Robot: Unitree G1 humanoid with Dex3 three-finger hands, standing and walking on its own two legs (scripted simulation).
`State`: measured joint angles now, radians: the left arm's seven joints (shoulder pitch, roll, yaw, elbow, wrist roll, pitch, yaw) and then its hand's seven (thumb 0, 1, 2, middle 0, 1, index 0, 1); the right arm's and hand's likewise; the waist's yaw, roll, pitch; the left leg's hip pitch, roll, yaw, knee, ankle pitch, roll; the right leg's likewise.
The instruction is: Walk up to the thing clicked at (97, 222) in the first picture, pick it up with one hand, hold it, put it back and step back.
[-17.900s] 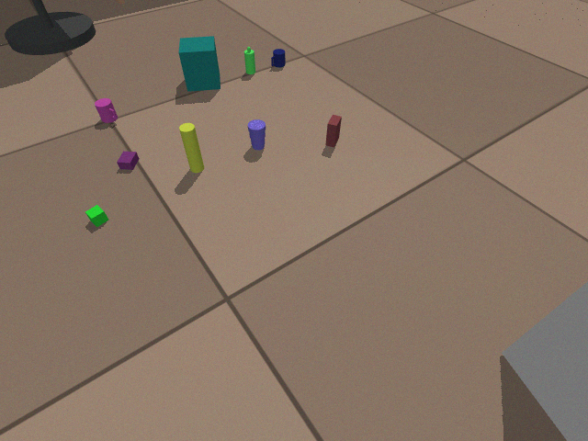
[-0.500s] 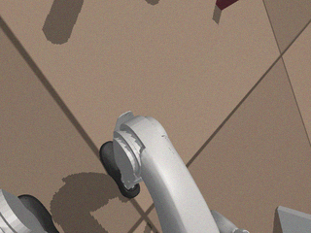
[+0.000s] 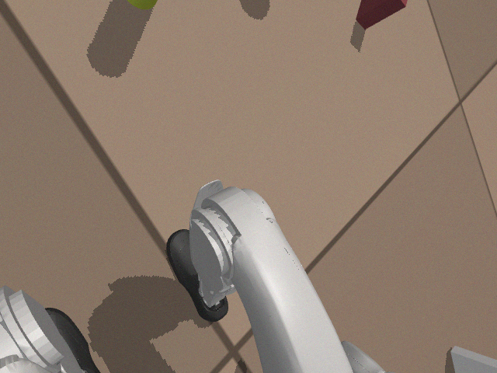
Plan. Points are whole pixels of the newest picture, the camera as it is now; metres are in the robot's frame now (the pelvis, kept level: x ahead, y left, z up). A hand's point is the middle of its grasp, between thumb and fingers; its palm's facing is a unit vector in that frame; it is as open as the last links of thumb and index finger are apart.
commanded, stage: settle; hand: left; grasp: from above
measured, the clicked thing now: out of the picture +0.50 +0.35 -0.29
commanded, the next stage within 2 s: lift in 0.58 s
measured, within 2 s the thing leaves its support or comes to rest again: neither
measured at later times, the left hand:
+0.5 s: hand out of the picture +0.47 +0.35 -0.16, palm faces -0.36 -0.24 -0.90, open 8.4 cm
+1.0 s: hand out of the picture +0.46 +0.35 -0.09, palm faces -0.37 -0.24 -0.90, open 8.4 cm
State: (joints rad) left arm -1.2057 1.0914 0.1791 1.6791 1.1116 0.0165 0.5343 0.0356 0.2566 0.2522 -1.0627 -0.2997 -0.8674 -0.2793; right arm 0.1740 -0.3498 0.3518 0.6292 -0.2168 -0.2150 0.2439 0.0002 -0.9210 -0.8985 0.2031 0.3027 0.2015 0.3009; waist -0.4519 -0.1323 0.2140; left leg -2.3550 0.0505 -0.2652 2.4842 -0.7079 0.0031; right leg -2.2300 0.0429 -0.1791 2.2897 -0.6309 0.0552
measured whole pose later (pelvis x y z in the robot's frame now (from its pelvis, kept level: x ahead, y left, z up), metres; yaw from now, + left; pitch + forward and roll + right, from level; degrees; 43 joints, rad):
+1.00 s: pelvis +0.00 -0.01 +0.04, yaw +8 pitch +36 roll -8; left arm -1.01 0.71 0.11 1.28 1.05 0.12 0.19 0.06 0.30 0.18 -1.14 -0.22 -0.89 -0.20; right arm 0.23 -0.31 0.09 0.65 -0.08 0.00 0.18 0.00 -0.91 -0.90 0.20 0.30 0.20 0.30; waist -0.26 0.05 -0.07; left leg -2.27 0.04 -0.13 2.31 -0.68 0.00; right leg -2.20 0.00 -0.07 2.23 -0.66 0.03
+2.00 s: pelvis +0.05 +0.00 +0.35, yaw +14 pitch +18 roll -2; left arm -0.43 0.35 -0.18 0.89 0.87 0.31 0.16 0.05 0.27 0.24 -1.18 -0.22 -0.89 -0.23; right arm 0.24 -0.24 -0.01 0.78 0.05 -0.07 -0.08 0.01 -0.91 -0.90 0.20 0.30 0.20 0.30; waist -0.09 0.05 -0.15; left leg -1.01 0.05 -0.02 1.19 -0.49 -0.01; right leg -0.98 -0.01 -0.03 1.14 -0.47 0.02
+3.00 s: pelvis +0.08 +0.01 +0.44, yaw +14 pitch +5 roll +0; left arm -0.35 0.28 -0.25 0.79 0.88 0.34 0.11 0.08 0.31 0.18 -1.13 -0.18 -0.88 -0.18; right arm 0.23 -0.26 -0.02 0.74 0.05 -0.03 -0.03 0.01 -0.91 -0.89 0.20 0.30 0.20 0.30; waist -0.03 0.05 -0.06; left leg -0.40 0.03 0.03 0.62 -0.30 -0.01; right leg -0.41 -0.02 0.00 0.62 -0.30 0.02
